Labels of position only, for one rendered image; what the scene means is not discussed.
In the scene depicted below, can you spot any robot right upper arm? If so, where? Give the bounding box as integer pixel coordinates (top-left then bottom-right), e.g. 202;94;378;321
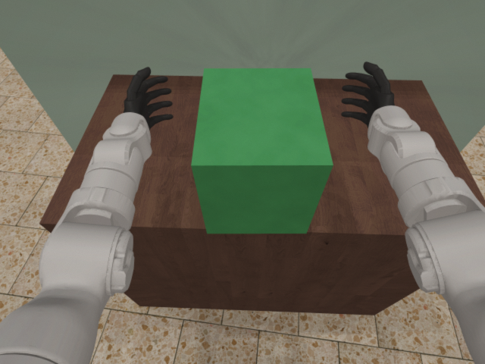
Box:
405;209;485;364

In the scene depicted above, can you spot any robot left upper arm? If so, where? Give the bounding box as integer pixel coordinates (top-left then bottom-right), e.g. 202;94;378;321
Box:
0;221;134;364

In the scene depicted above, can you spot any left robot forearm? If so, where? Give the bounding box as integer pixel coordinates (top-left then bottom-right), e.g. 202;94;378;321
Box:
39;112;152;287

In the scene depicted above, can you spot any pedestal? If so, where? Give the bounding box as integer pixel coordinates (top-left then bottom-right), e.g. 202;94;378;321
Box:
40;74;485;315

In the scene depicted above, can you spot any robot left hand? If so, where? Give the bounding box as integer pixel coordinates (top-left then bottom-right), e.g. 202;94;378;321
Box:
124;67;174;130

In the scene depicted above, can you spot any right robot forearm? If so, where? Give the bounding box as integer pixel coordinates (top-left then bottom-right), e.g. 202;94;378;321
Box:
368;105;485;228

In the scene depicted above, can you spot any robot right hand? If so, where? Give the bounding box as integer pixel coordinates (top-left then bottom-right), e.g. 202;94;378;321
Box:
341;62;395;126

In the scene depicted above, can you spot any carton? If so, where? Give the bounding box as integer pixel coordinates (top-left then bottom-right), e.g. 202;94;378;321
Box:
191;68;333;234

